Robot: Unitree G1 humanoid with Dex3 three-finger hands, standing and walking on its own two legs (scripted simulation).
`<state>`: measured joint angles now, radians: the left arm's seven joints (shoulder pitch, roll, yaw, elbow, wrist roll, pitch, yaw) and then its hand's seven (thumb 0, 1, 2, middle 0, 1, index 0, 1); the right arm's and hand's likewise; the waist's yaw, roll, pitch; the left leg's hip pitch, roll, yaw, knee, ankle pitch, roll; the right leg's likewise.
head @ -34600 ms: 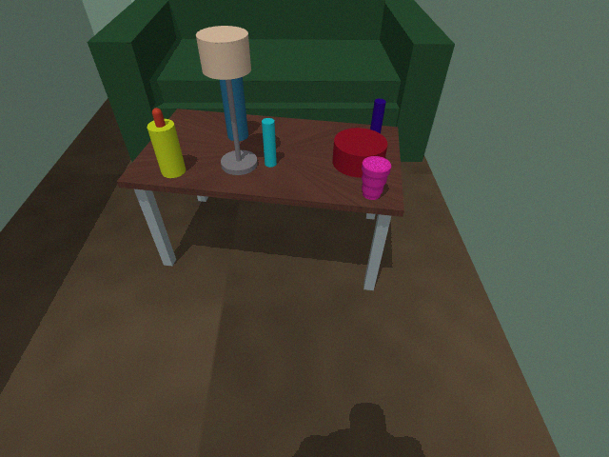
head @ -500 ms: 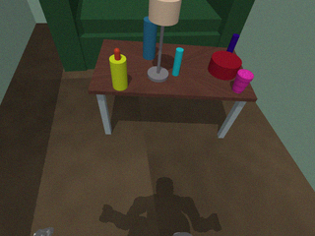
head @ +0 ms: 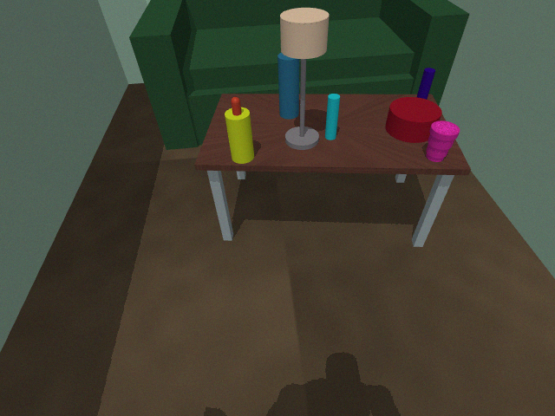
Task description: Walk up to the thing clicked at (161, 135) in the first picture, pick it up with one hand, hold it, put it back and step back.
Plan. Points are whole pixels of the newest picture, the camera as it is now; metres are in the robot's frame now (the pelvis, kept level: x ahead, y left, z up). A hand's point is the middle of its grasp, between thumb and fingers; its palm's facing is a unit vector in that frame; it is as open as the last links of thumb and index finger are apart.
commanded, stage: step back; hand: left
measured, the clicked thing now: (239, 129) +1.06 +0.21 -0.17
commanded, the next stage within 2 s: stand in 0.82 s
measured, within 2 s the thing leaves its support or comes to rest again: neither
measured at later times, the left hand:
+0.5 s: hand out of the picture +0.11 +0.24 -0.13, palm faces +0.05 -0.92 -0.38, open 7.4 cm
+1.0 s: hand out of the picture +0.14 +0.26 -0.14, palm faces +0.01 -0.94 -0.34, open 7.4 cm
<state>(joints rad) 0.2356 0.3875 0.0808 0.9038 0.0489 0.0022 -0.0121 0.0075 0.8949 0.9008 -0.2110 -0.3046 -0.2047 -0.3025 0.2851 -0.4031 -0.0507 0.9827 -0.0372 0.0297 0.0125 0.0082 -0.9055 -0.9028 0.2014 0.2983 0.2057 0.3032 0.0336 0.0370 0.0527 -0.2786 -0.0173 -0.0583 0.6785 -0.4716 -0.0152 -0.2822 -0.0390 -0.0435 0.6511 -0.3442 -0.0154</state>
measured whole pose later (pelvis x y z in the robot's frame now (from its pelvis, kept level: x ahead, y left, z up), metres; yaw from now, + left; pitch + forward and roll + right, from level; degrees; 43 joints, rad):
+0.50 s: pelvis +0.04 -0.02 +0.01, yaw +1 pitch -2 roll +0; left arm 0.19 0.33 0.05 0.97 0.03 -0.05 -0.01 0.01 0.90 0.90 -0.21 -0.30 -0.20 -0.30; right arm 0.23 -0.40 -0.05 0.99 -0.03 0.01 0.00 0.01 -0.91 -0.90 0.20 0.30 0.21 0.30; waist 0.03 0.04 0.07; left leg -0.36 -0.01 -0.09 0.85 -0.47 0.01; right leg -0.25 -0.01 -0.06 0.58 -0.29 -0.03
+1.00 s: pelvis +0.06 +0.01 +0.02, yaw +1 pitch -3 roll +0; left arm 0.11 0.35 0.00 1.10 0.00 -0.01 -0.01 0.01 0.90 0.90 -0.21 -0.30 -0.20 -0.30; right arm 0.06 -0.34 0.00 1.09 -0.01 -0.02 0.01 0.01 -0.90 -0.90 0.20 0.30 0.21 0.30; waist 0.02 0.00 0.06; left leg -0.19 0.03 0.02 0.46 -0.22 -0.02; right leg -0.15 -0.04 -0.02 0.46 -0.26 0.02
